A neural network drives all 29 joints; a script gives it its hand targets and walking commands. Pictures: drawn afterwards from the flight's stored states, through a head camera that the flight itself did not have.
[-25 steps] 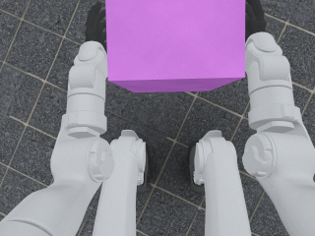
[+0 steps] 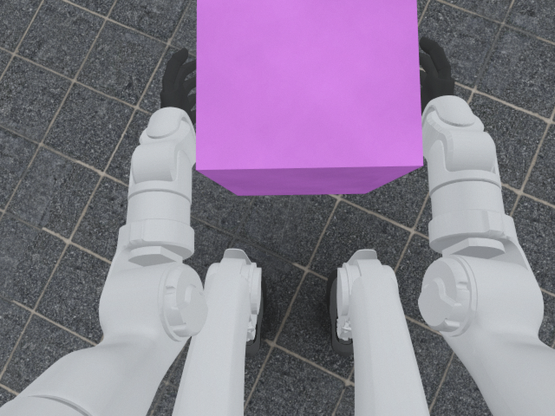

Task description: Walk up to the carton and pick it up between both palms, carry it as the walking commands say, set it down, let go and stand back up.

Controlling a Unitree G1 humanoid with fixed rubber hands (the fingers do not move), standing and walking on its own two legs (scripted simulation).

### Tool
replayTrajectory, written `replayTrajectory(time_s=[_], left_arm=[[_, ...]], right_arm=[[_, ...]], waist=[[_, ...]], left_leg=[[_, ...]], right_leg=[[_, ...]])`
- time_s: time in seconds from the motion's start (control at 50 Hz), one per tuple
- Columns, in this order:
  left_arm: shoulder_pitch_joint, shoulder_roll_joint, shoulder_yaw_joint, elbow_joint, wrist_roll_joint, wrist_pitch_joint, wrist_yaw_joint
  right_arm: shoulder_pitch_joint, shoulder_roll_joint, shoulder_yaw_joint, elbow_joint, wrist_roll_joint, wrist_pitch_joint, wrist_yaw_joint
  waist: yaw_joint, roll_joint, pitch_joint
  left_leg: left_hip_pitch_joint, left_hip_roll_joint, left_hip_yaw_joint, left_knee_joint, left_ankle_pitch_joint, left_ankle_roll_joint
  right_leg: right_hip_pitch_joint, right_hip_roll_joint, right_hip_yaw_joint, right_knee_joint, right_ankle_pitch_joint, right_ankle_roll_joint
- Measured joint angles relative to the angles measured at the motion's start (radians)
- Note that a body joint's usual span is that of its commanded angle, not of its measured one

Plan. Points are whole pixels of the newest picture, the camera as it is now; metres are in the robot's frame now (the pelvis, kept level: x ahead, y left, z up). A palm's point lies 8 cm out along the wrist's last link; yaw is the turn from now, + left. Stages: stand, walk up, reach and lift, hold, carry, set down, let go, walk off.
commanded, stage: reach and lift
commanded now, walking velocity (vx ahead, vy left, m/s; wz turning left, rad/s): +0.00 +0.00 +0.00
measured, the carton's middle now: (302, 120) +0.50 -0.01 -0.13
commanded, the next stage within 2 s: none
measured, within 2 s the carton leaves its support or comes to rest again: neither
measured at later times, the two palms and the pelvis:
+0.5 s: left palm (153, 105) +0.47 +0.16 +0.01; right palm (460, 92) +0.48 -0.17 +0.00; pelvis +0.02 +0.00 +0.06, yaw +0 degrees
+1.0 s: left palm (115, 96) +0.45 +0.16 +0.08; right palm (502, 78) +0.46 -0.17 +0.07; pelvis +0.04 +0.00 +0.12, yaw -1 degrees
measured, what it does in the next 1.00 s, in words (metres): rises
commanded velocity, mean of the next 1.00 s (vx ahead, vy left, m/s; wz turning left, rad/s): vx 0.00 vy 0.00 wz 0.00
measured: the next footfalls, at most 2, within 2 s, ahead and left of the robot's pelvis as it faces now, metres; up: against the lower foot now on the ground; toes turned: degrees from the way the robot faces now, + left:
none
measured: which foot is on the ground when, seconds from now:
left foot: down 0.00-1.00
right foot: down 0.00-1.00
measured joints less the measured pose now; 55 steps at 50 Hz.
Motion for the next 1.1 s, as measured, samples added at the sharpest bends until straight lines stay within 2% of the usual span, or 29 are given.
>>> replayTrajectory(time_s=[0.68,1.1], left_arm=[[0.224,-0.058,-0.029,-0.035,0.007,-0.022,-0.014],[0.386,-0.096,-0.053,-0.069,0.014,-0.046,-0.024]], right_arm=[[0.229,0.068,0.014,-0.043,0.005,-0.022,0.003],[0.39,0.108,0.037,-0.074,-0.002,-0.051,0.012]], waist=[[0.005,-0.005,-0.072],[0.005,-0.009,-0.076]], left_leg=[[0.34,-0.002,-0.01,-0.252,0.011,0.003],[0.619,-0.004,-0.011,-0.474,0.048,0.007]], right_leg=[[0.342,0.0,0.004,-0.249,0.005,-0.002],[0.619,-0.003,0.013,-0.462,0.037,-0.001]])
